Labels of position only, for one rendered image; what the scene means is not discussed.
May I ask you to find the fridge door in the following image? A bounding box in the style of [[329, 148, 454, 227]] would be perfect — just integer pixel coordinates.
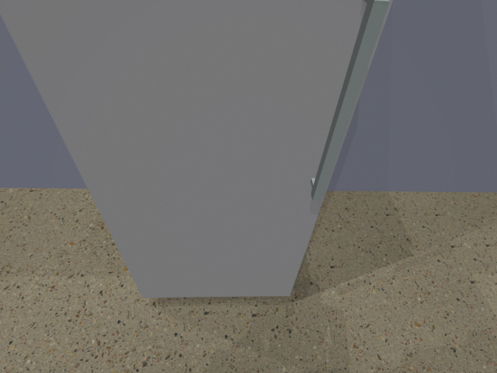
[[0, 0, 393, 298]]

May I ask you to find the handle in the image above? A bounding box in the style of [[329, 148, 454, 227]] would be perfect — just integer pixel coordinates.
[[311, 0, 390, 200]]

